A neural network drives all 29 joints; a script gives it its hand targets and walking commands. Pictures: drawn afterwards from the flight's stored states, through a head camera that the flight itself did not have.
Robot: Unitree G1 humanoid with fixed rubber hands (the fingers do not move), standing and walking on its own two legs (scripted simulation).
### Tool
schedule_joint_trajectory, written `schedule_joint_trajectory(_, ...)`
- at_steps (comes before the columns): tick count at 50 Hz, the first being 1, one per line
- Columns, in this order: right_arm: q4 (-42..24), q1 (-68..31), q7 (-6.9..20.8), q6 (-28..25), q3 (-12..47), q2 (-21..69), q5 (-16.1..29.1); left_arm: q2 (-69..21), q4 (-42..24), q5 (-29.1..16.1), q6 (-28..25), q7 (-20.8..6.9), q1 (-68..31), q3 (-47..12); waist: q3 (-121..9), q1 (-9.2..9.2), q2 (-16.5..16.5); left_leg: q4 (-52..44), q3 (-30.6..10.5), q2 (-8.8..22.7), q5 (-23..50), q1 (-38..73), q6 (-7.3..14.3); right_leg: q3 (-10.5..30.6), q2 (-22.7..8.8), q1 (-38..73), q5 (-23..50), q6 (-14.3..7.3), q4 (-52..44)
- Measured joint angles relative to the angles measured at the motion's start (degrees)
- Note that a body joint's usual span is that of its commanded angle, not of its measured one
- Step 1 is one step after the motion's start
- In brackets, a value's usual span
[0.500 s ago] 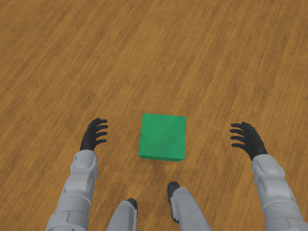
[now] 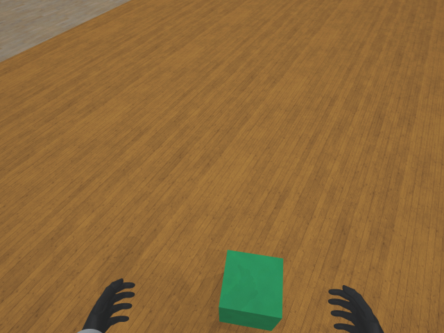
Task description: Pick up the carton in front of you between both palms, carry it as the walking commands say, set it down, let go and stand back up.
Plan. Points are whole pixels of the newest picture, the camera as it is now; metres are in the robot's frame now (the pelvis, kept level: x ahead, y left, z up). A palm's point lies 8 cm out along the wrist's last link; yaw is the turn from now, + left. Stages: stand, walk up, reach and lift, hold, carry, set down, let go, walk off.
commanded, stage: let go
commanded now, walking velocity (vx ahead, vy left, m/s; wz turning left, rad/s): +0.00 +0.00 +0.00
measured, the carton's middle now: (249, 291) +0.38 -0.09 -0.65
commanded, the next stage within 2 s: stand in 0.36 s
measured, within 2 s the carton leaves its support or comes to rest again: neither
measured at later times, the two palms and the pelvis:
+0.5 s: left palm out of the picture +0.14 +0.25 -0.08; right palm out of the picture +0.16 -0.28 -0.08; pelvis +0.00 -0.01 -0.01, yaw +1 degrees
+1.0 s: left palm out of the picture +0.11 +0.26 -0.10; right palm out of the picture +0.12 -0.32 -0.10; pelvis +0.01 -0.03 -0.01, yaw +2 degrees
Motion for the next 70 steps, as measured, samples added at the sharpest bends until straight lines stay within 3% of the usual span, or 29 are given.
schedule_joint_trajectory(12,-0.5,-0.8,-0.3,3.3,-0.7,0.3,-1.3,-0.5,-1.1,-0.5,3.5,-1.0,0.0,-0.5,2.1,0.34,0.9,-0.6,0.0,0.3,-0.7,5.0,0.0,-0.4,0.1,4.9,-1.2,-0.1,-0.1)
schedule_joint_trajectory(18,-2.2,-0.4,-2.6,6.8,0.0,-0.8,-1.6,-0.6,1.0,-0.6,1.8,0.8,0.7,-0.8,0.5,0.02,0.5,0.6,0.1,0.7,-1.4,4.0,-0.5,-0.3,0.6,3.3,-2.3,-0.6,2.2)
schedule_joint_trajectory(25,7.0,-1.8,-4.7,0.9,-0.7,-4.8,-2.6,3.4,11.2,1.7,-0.1,3.3,-1.2,-0.2,-2.5,-0.25,0.9,4.4,-0.3,0.4,-2.9,-0.4,-1.1,-1.1,0.4,-1.4,-4.4,-1.1,7.1)
schedule_joint_trajectory(33,12.7,-0.8,-5.2,-1.5,-0.7,-6.9,-2.9,6.2,16.9,1.6,-1.4,3.9,-1.4,0.7,-2.5,0.24,1.5,4.2,-0.8,0.6,-2.8,-0.7,-1.6,-1.8,0.4,-2.0,-5.0,-1.6,7.8)
schedule_joint_trajectory(70,23.7,-0.8,-5.8,-3.4,1.8,-9.1,-2.1,7.8,29.2,0.4,-2.2,3.3,-5.0,-1.2,-1.7,0.48,0.6,-1.0,-0.2,1.5,0.3,3.6,-2.3,-1.7,0.7,1.7,-2.4,-2.3,3.7)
